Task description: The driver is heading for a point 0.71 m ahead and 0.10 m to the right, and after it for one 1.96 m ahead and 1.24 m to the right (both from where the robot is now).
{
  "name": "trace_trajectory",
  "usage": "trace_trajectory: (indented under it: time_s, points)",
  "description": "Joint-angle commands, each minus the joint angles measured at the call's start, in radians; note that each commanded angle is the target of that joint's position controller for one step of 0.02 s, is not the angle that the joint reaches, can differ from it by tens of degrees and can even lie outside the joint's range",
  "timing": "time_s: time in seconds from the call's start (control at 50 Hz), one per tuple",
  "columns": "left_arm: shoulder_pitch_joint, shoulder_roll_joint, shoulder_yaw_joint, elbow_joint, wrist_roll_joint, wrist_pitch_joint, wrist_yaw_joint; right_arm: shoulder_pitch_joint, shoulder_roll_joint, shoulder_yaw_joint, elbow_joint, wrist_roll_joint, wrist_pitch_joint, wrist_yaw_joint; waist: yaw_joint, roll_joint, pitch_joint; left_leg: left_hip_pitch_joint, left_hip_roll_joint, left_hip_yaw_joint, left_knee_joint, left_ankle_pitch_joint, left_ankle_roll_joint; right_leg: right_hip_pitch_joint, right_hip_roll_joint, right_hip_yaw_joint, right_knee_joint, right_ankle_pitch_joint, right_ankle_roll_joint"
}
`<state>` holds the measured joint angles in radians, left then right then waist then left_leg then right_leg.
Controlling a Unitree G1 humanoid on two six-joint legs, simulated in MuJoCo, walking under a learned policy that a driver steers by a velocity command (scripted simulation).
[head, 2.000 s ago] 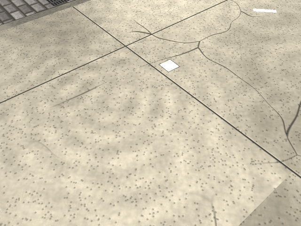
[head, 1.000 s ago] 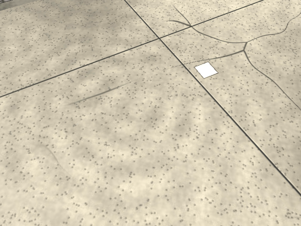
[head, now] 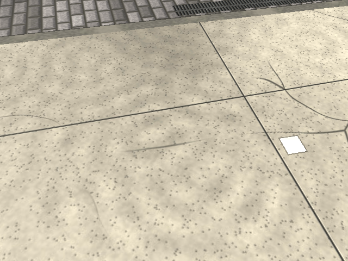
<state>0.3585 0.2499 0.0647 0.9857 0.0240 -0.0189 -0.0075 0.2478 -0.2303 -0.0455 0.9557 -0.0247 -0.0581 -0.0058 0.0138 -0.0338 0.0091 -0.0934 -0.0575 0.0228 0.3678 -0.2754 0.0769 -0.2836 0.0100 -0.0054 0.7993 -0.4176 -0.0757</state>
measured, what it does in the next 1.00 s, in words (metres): walks ahead: right foot, then left foot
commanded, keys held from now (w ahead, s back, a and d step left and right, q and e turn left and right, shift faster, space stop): w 0.78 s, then w+e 0.22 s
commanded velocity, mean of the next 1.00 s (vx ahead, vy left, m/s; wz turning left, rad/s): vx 0.47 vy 0.00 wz -0.04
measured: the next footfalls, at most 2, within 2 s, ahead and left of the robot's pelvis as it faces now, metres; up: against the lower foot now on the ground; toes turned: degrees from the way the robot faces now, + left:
right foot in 0.36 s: +0.35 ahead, -0.10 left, +0.00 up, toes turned -4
left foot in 0.90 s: +0.66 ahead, +0.09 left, +0.00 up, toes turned +2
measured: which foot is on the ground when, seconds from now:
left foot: down 0.00-0.36, up 0.38-0.88, down 0.90-1.00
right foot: up 0.00-0.34, down 0.36-0.90, up 0.92-1.00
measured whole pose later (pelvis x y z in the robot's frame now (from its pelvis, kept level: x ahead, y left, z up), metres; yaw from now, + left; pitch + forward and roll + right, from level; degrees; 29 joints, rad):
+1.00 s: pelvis +0.54 +0.01 -0.01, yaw -4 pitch +1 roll +0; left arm 0.41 0.21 0.04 1.02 0.00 -0.07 0.01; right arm 0.08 -0.21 -0.04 0.87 -0.04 -0.08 0.01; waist 0.05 -0.02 0.07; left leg -0.37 0.00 0.12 0.53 -0.17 0.07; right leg -0.23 0.02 0.00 1.06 -0.41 -0.09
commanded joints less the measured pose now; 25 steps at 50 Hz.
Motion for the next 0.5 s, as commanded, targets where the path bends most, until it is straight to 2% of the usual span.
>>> trace_trajectory:
  time_s: [0.02,0.06,0.12,0.18,0.24,0.28,0.3,0.32,0.34,0.36,0.38,0.4,0.42,0.44,0.46,0.48,0.5]
  points:
    - [-0.133,0.082,0.014,-0.099,0.004,-0.033,-0.024,0.094,-0.113,-0.018,-0.005,0.002,-0.015,0.003,-0.039,0.113,0.143,0.184,0.309,-0.364,-0.283,-0.151,0.131,-0.462,-0.083,0.021,0.183,0.084,0.001]
    - [-0.144,0.068,0.012,-0.098,0.017,-0.027,-0.036,0.127,-0.103,-0.011,0.014,0.006,-0.03,0.004,-0.028,0.113,0.113,0.178,0.264,-0.258,-0.27,0.1,0.118,-0.447,-0.083,-0.013,0.209,0.155,0.023]
    - [-0.232,0.049,0.005,-0.138,0.018,-0.021,-0.041,0.196,-0.093,-0.002,0.05,0.014,-0.04,0.004,-0.031,0.114,0.116,0.148,0.24,-0.171,-0.251,0.386,0.122,-0.47,-0.081,-0.053,0.181,0.223,0.051]
    - [-0.355,0.023,-0.012,-0.192,0.009,-0.019,-0.044,0.215,-0.089,0.007,0.063,0.009,-0.041,0.002,-0.047,0.124,0.144,0.082,0.213,-0.113,-0.253,0.512,0.113,-0.411,-0.063,-0.09,0.021,0.305,0.056]
    - [-0.419,0.021,-0.022,-0.226,0.001,-0.017,-0.041,0.242,-0.108,0.008,0.081,0.01,-0.044,-0.004,-0.054,0.133,0.15,0.086,0.237,-0.098,-0.26,0.605,0.106,-0.307,-0.036,-0.111,-0.13,0.349,0.021]
    - [-0.391,0.04,-0.016,-0.227,0.001,-0.02,-0.031,0.229,-0.122,0.008,0.085,0.011,-0.045,-0.008,-0.026,0.131,0.124,0.135,0.256,-0.08,-0.198,0.795,0.093,-0.222,-0.005,-0.119,-0.184,0.325,-0.018]
    - [-0.336,0.056,-0.009,-0.212,0.001,-0.022,-0.023,0.22,-0.133,0.007,0.085,0.009,-0.045,-0.012,0.003,0.138,0.085,0.163,0.26,-0.069,-0.119,0.948,0.08,-0.149,0.021,-0.122,-0.195,0.294,-0.035]
    - [-0.231,0.079,0.002,-0.179,0.0,-0.027,-0.013,0.213,-0.144,0.004,0.087,0.004,-0.041,-0.015,0.05,0.142,0.022,0.184,0.258,-0.058,0.016,1.061,0.066,-0.045,0.047,-0.118,-0.212,0.259,-0.053]
    - [-0.069,0.1,0.015,-0.125,0.002,-0.035,-0.003,0.198,-0.15,0.002,0.084,0.006,-0.034,-0.015,0.121,0.124,-0.064,0.143,0.235,-0.037,0.213,1.039,0.051,0.145,0.062,-0.119,-0.287,0.286,-0.073]
    - [0.083,0.156,0.034,-0.085,0.022,-0.042,0.011,0.208,-0.129,0.009,0.071,0.01,-0.034,-0.011,0.17,0.075,-0.159,-0.036,0.194,-0.02,0.472,0.761,0.041,0.391,-0.067,0.015,-0.307,0.194,-0.107]
    - [0.156,0.261,0.058,-0.077,0.045,-0.044,0.012,0.331,0.001,0.033,0.047,0.043,-0.031,0.003,0.105,-0.167,-0.312,-0.374,0.021,0.026,0.896,0.014,-0.002,0.657,-0.398,0.531,-0.377,0.036,-0.241]
    - [0.101,0.218,0.051,-0.077,0.002,-0.036,-0.003,0.282,-0.098,0.004,0.056,0.02,-0.031,0.003,0.106,-0.063,-0.3,-0.46,-0.01,-0.109,1.011,-0.2,0.022,0.569,-0.41,0.741,-0.529,-0.012,-0.256]
    - [-0.033,0.175,0.037,-0.092,-0.012,-0.037,-0.004,0.191,-0.111,-0.006,0.019,0.015,-0.031,0.005,0.042,-0.046,-0.116,-0.515,0.058,-0.106,1.003,-0.104,0.032,0.404,-0.377,0.568,-0.554,-0.058,-0.224]
    - [-0.1,0.106,0.02,-0.102,-0.012,-0.045,-0.009,0.143,-0.097,-0.002,0.007,0.01,-0.036,0.011,0.025,0.008,-0.028,-0.497,0.097,-0.092,0.942,-0.036,0.034,0.263,-0.337,0.451,-0.598,0.014,-0.202]
    - [-0.122,0.077,0.011,-0.096,-0.009,-0.054,-0.008,0.133,-0.074,-0.002,0.009,0.006,-0.031,0.014,-0.005,0.008,0.016,-0.459,0.126,-0.087,0.888,-0.01,0.033,0.174,-0.29,0.356,-0.623,0.094,-0.172]
    - [-0.123,0.052,0.001,-0.08,-0.011,-0.06,-0.005,0.153,-0.057,0.001,0.013,-0.008,-0.017,0.019,-0.036,-0.006,0.034,-0.404,0.143,-0.082,0.844,-0.002,0.023,0.099,-0.253,0.283,-0.642,0.169,-0.15]
    - [-0.108,0.04,-0.004,-0.068,-0.009,-0.068,-0.004,0.167,-0.038,0.003,0.021,-0.013,-0.005,0.026,-0.049,-0.011,0.031,-0.372,0.148,-0.076,0.817,0.001,0.014,0.069,-0.238,0.235,-0.654,0.224,-0.145]
Keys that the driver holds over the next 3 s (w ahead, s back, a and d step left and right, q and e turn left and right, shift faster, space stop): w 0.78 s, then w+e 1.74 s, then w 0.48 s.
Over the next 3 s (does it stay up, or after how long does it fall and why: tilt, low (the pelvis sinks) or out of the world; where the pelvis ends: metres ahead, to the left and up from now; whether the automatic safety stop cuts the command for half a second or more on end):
stays up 1.37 -0.58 -0.01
